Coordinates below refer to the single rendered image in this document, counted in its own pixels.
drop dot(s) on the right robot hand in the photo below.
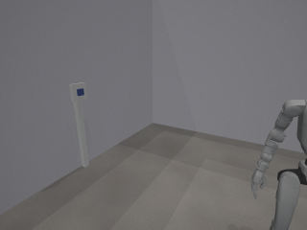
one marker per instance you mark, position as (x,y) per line
(256,179)

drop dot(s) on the panel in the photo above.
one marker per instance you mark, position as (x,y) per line
(78,108)

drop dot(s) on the button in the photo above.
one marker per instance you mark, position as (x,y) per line
(80,92)

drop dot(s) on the right robot forearm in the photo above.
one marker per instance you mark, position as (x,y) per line
(267,154)

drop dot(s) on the humanoid robot torso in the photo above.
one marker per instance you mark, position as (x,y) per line
(301,135)

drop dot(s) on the robot right upper arm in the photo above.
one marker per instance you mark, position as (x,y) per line
(289,110)

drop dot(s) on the robot right thigh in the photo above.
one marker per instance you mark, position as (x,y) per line
(287,195)

